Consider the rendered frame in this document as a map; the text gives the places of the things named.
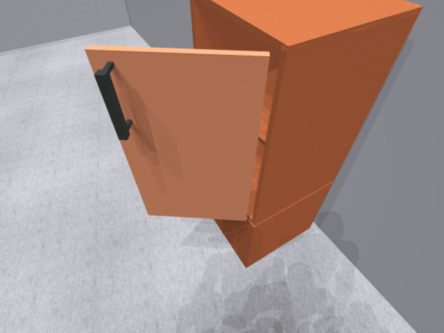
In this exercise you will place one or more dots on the cupboard door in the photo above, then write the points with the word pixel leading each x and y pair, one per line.
pixel 195 117

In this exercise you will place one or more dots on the handle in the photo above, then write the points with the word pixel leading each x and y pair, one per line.
pixel 111 100

